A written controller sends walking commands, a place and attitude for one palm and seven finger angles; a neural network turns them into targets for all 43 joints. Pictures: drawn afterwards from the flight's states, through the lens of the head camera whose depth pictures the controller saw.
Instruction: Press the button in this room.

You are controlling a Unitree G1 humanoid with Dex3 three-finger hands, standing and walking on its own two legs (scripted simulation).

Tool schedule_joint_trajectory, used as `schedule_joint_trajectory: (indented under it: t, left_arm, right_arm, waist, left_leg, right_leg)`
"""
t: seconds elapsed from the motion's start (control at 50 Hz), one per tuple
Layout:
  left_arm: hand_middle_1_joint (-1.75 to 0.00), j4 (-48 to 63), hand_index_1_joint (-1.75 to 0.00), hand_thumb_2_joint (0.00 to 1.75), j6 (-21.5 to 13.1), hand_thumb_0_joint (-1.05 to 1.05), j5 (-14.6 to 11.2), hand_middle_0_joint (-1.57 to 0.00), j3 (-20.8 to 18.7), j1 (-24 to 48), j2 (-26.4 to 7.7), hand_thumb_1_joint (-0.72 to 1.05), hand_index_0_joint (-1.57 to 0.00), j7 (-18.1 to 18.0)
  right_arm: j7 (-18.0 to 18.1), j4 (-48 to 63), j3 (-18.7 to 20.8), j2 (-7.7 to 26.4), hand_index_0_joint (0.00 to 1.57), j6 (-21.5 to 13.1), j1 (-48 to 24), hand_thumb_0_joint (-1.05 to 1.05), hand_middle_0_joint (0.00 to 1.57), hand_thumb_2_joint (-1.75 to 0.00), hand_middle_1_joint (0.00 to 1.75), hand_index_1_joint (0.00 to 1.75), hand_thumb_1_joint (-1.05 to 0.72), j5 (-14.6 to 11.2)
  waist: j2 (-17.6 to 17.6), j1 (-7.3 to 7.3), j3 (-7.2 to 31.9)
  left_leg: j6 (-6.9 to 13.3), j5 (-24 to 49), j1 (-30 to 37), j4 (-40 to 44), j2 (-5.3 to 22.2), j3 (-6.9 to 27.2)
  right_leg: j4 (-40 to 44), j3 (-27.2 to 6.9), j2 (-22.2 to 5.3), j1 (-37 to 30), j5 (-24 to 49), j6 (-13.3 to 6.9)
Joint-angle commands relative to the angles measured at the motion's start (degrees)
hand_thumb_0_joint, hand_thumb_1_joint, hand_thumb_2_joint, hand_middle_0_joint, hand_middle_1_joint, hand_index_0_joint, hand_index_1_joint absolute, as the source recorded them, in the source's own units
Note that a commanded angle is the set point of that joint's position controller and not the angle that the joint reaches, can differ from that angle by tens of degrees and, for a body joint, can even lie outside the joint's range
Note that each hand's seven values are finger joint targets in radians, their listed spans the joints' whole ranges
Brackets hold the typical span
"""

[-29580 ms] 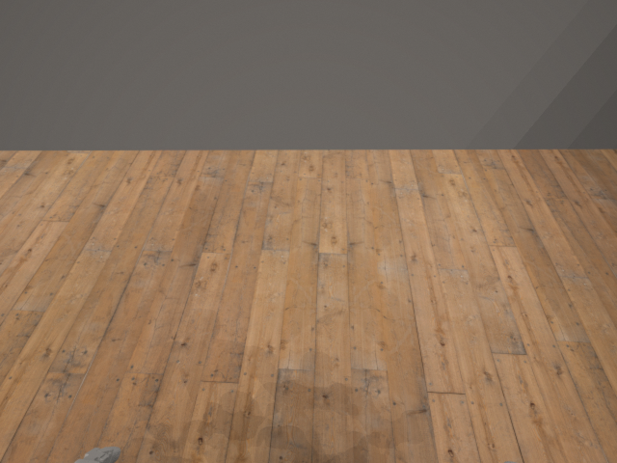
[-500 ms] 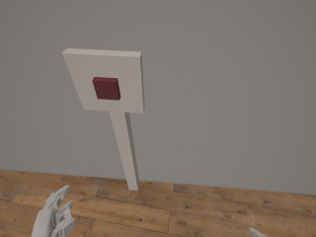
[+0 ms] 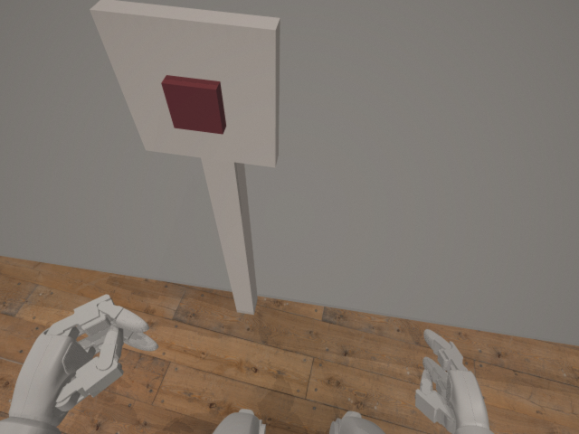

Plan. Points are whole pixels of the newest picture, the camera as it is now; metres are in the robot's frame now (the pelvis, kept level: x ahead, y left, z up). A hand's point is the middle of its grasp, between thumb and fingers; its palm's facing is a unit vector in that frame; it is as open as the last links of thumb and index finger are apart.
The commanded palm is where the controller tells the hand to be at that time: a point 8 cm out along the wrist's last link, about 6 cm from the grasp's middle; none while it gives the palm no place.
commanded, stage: raise the hand and make a fist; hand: left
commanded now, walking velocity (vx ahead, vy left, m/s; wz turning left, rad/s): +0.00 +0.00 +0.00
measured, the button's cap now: (196, 104) +0.50 +0.18 +0.17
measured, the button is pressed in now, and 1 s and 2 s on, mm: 0 0 0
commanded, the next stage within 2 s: aim a knuckle at the button in 1.36 s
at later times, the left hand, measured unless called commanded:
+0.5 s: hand (97, 324) +0.21 +0.23 +0.10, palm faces -0.02 -1.00 -0.06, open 3.1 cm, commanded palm +0.18 +0.28 +0.12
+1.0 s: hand (83, 269) +0.24 +0.23 +0.16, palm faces -0.03 -1.00 -0.07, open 3.1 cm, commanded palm +0.21 +0.28 +0.17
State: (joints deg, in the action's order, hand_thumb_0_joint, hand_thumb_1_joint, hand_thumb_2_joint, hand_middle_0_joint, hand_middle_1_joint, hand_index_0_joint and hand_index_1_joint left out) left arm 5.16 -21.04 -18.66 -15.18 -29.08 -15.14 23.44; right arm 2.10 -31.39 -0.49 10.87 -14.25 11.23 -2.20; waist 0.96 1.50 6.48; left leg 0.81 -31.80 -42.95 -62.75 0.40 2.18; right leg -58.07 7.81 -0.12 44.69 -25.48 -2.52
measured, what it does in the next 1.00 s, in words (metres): stands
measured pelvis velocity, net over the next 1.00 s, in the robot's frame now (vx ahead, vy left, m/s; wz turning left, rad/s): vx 0.01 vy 0.02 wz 0.00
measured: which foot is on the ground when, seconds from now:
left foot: down 0.00-1.00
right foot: down 0.00-1.00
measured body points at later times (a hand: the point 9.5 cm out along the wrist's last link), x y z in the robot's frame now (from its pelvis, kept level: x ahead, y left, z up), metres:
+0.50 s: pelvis +0.01 +0.02 +0.03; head +0.03 +0.03 +0.47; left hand +0.21 +0.28 +0.11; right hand +0.19 -0.21 -0.03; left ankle -0.01 +0.11 -0.67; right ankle +0.03 -0.10 -0.67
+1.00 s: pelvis +0.01 +0.02 +0.05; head +0.01 +0.02 +0.50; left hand +0.24 +0.29 +0.17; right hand +0.19 -0.20 -0.01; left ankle -0.01 +0.11 -0.67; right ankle +0.03 -0.10 -0.67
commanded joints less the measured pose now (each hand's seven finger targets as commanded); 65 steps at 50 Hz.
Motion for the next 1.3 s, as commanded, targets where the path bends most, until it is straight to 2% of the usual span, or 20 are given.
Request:
schedule_joint_trajectory:
  t: [0.0, 0.14, 0.2, 0.28, 0.3, 0.32, 0.4, 0.48, 0.6, 0.66, 0.7, 0.86, 0.9, 0.94, 1.02, 1.06, 1.1, 1.16, 1.2, 1.28]
  left_arm:
    - [-1.29, 10.29, -1.29, 0.90, -0.52, 0.00, -3.13, -1.11, -5.68, -2.76, -7.55, 0.90, -1.11, -0.47]
    - [-1.50, 13.30, -1.50, 0.90, -0.89, 0.00, -2.04, -1.30, -4.77, -1.67, -7.94, 0.90, -1.30, -3.27]
    - [-1.50, 14.08, -1.50, 0.90, -0.51, 0.00, -1.63, -1.30, -4.03, -0.23, -8.30, 0.90, -1.30, -4.02]
    - [-1.50, 16.14, -1.50, 0.90, 0.47, 0.00, -1.11, -1.30, -4.07, 1.16, -8.81, 0.90, -1.30, -5.16]
    - [-1.50, 15.57, -1.50, 0.90, 0.88, 0.00, -0.97, -1.30, -4.38, 1.72, -9.36, 0.90, -1.30, -5.47]
    - [-1.50, 17.07, -1.50, 0.90, 1.01, 0.00, -0.95, -1.30, -3.65, 1.88, -8.65, 0.90, -1.30, -5.49]
    - [-1.50, 15.00, -1.50, 0.90, 3.00, 0.00, -1.10, -1.30, -3.60, 3.90, -8.88, 0.90, -1.30, -5.86]
    - [-1.50, 16.29, -1.50, 0.90, 4.73, 0.00, -0.59, -1.30, -3.44, 6.10, -9.56, 0.90, -1.30, -5.91]
    - [-1.50, 15.33, -1.50, 0.90, 6.98, 0.00, -1.10, -1.30, -4.09, 10.19, -10.58, 0.90, -1.30, -5.56]
    - [-1.50, 16.64, -1.50, 0.90, 8.07, 0.00, -0.88, -1.30, -3.35, 12.96, -10.49, 0.90, -1.30, -5.45]
    - [-1.50, 15.56, -1.50, 0.90, 9.12, 0.00, -0.87, -1.30, -3.57, 13.99, -10.72, 0.90, -1.30, -5.49]
    - [-1.50, 15.42, -1.50, 0.90, 12.66, 0.00, -0.70, -1.30, -4.34, 20.60, -12.32, 0.90, -1.30, -5.35]
    - [-1.50, 14.35, -1.50, 0.90, 13.54, 0.00, -1.00, -1.30, -4.78, 21.57, -12.50, 0.90, -1.30, -5.31]
    - [-1.50, 14.08, -1.50, 0.90, 14.62, 0.00, -1.12, -1.30, -4.55, 23.35, -12.28, 0.90, -1.30, -5.04]
    - [-1.50, 10.61, -1.50, 0.90, 16.22, 0.00, -1.04, -1.30, -4.08, 20.39, -10.79, 0.90, -1.30, -4.43]
    - [-1.50, 12.41, -1.50, 0.90, 16.24, 0.00, -0.91, -1.30, -4.31, 21.81, -11.37, 0.90, -1.30, -4.42]
    - [-1.50, 13.45, -1.50, 0.90, 15.58, 0.00, -0.70, -1.30, -4.79, 22.13, -11.86, 0.90, -1.30, -5.01]
    - [-1.50, 15.53, -1.50, 0.90, 14.20, 0.00, -0.14, -1.30, -4.93, 22.93, -12.00, 0.90, -1.30, -5.80]
    - [-1.50, 14.37, -1.50, 0.90, 13.61, 0.00, -0.07, -1.30, -5.04, 22.50, -12.20, 0.90, -1.30, -6.16]
    - [-1.50, 13.52, -1.50, 0.90, 13.29, 0.00, -0.05, -1.30, -4.41, 22.57, -11.38, 0.90, -1.30, -5.84]
  right_arm:
    - [0.82, 10.10, 3.88, 8.76, 0.20, -3.03, -2.53, 0.00, 0.20, -0.90, 0.30, 0.30, -0.90, -0.34]
    - [0.55, 10.73, 3.33, 9.14, 0.20, -3.44, -0.53, 0.00, 0.20, -0.90, 0.30, 0.30, -0.90, -0.45]
    - [0.69, 10.88, 3.08, 9.46, 0.20, -3.52, -0.44, 0.00, 0.20, -0.90, 0.30, 0.30, -0.90, -0.45]
    - [0.88, 10.99, 2.78, 9.65, 0.20, -3.55, 0.17, 0.00, 0.20, -0.90, 0.30, 0.30, -0.90, -0.77]
    - [0.89, 10.87, 2.71, 9.77, 0.20, -3.36, -0.04, 0.00, 0.20, -0.90, 0.30, 0.30, -0.90, -0.71]
    - [0.89, 11.30, 2.56, 9.81, 0.20, -3.35, 0.16, 0.00, 0.20, -0.90, 0.30, 0.30, -0.90, -0.76]
    - [1.16, 10.85, 2.06, 10.04, 0.20, -3.32, 0.03, 0.00, 0.20, -0.90, 0.30, 0.30, -0.90, -0.84]
    - [1.32, 10.95, 1.60, 10.24, 0.20, -3.75, 0.48, 0.00, 0.20, -0.90, 0.30, 0.30, -0.90, -0.97]
    - [1.54, 10.26, 0.90, 10.60, 0.20, -4.08, -0.13, 0.00, 0.20, -0.90, 0.30, 0.30, -0.90, -0.94]
    - [1.56, 10.15, 0.42, 10.53, 0.20, -4.30, 0.22, 0.00, 0.20, -0.90, 0.30, 0.30, -0.90, -0.98]
    - [1.66, 9.75, 0.23, 10.75, 0.20, -4.30, 0.05, 0.00, 0.20, -0.90, 0.30, 0.30, -0.90, -0.93]
    - [2.31, 9.08, -0.34, 10.79, 0.20, -4.51, -0.69, 0.00, 0.20, -0.90, 0.30, 0.30, -0.90, -1.16]
    - [2.42, 8.61, -0.38, 10.95, 0.20, -4.52, -0.89, 0.00, 0.20, -0.90, 0.30, 0.30, -0.90, -1.11]
    - [2.66, 8.42, -0.40, 10.81, 0.20, -4.41, -1.07, 0.00, 0.20, -0.90, 0.30, 0.30, -0.90, -1.27]
    - [2.47, 8.44, -0.38, 10.86, 0.20, -4.05, -1.34, 0.00, 0.20, -0.90, 0.30, 0.30, -0.90, -1.23]
    - [2.47, 8.74, -0.26, 10.77, 0.20, -4.05, -1.64, 0.00, 0.20, -0.90, 0.30, 0.30, -0.90, -1.14]
    - [2.46, 8.68, -0.23, 10.80, 0.20, -4.01, -1.46, 0.00, 0.20, -0.90, 0.30, 0.30, -0.90, -0.95]
    - [2.43, 8.56, -0.13, 10.37, 0.20, -4.22, -1.09, 0.00, 0.20, -0.90, 0.30, 0.30, -0.90, -0.91]
    - [2.38, 7.99, -0.24, 10.64, 0.20, -4.22, -0.86, 0.00, 0.20, -0.90, 0.30, 0.30, -0.90, -0.69]
    - [2.60, 7.89, -0.08, 10.52, 0.20, -4.25, -1.12, 0.00, 0.20, -0.90, 0.30, 0.30, -0.90, -0.93]
  waist:
    - [0.25, -0.45, 11.72]
    - [2.16, -0.65, 10.25]
    - [1.53, -0.96, 8.65]
    - [4.04, -0.88, 8.20]
    - [2.13, -0.87, 7.49]
    - [4.07, -0.62, 8.65]
    - [2.13, -1.12, 5.46]
    - [4.64, -0.93, 6.22]
    - [2.38, -0.92, 5.17]
    - [5.27, -0.71, 5.38]
    - [3.11, -0.71, 4.56]
    - [4.37, 0.02, 4.28]
    - [1.85, 0.08, 3.83]
    - [3.28, 0.07, 3.96]
    - [0.75, 0.51, 2.16]
    - [2.48, 0.47, 2.57]
    - [0.49, 0.48, 3.10]
    - [4.23, 0.38, 3.89]
    - [2.12, 0.13, 2.69]
    - [3.06, 0.08, 2.77]
  left_leg:
    - [0.40, 22.25, 2.96, 11.22, -0.89, 0.74]
    - [0.11, 20.64, 5.74, 14.36, -0.66, 0.69]
    - [0.10, 20.76, 6.75, 15.42, -0.58, 1.04]
    - [-0.26, 20.37, 8.84, 17.36, -0.43, 1.14]
    - [-0.34, 20.83, 8.95, 17.72, -0.23, 1.55]
    - [-0.36, 21.67, 10.13, 18.09, -0.35, 1.31]
    - [-0.38, 20.07, 10.30, 19.42, -0.12, 1.55]
    - [-0.70, 21.17, 13.15, 21.04, -0.01, 1.77]
    - [-0.57, 21.42, 14.95, 22.76, 0.10, 1.98]
    - [-1.07, 23.00, 17.34, 24.12, 0.11, 2.14]
    - [-0.96, 23.13, 17.62, 24.82, 0.26, 2.38]
    - [-1.03, 23.24, 21.10, 28.02, 0.25, 2.28]
    - [-0.64, 23.88, 21.29, 28.32, 0.21, 2.05]
    - [-0.77, 23.92, 22.31, 29.13, 0.09, 1.80]
    - [-0.45, 23.75, 21.43, 29.61, -0.19, 1.16]
    - [-0.41, 22.97, 22.12, 29.79, -0.33, 0.84]
    - [-0.17, 23.32, 22.18, 29.64, -0.27, 0.82]
    - [-0.41, 24.79, 23.89, 29.87, -0.38, 0.56]
    - [-0.15, 23.82, 22.85, 29.74, -0.32, 0.43]
    - [-0.09, 22.82, 23.11, 30.19, -0.59, 0.21]
  right_leg:
    - [9.74, -6.11, 0.43, -16.20, 13.99, 1.51]
    - [11.18, -4.72, 0.49, -15.26, 10.93, 1.31]
    - [11.70, -4.24, 0.72, -15.49, 10.94, 1.07]
    - [12.84, -3.67, 0.48, -15.96, 10.54, 1.05]
    - [12.85, -3.40, 0.85, -16.46, 10.65, 0.88]
    - [13.06, -3.60, 0.69, -16.94, 11.56, 0.93]
    - [14.83, -3.41, 0.87, -17.43, 10.80, 0.96]
    - [15.89, -3.19, 0.55, -18.48, 12.04, 0.97]
    - [17.94, -3.27, 0.73, -21.16, 12.99, 0.94]
    - [18.66, -3.10, 0.52, -21.84, 14.27, 0.89]
    - [19.31, -2.88, 0.74, -22.64, 14.44, 0.86]
    - [22.02, -3.02, 0.30, -25.39, 14.92, 0.88]
    - [22.92, -3.25, 0.47, -26.72, 15.95, 0.91]
    - [23.58, -3.35, 0.24, -27.15, 16.28, 0.99]
    - [24.55, -3.68, 0.24, -28.15, 16.87, 1.02]
    - [25.01, -3.96, 0.04, -28.12, 16.24, 1.10]
    - [25.13, -4.17, 0.31, -28.88, 16.34, 1.09]
    - [25.11, -4.17, 0.12, -28.79, 17.89, 1.00]
    - [25.57, -4.40, 0.35, -28.84, 17.26, 1.09]
    - [26.00, -4.53, 0.01, -29.11, 16.70, 1.18]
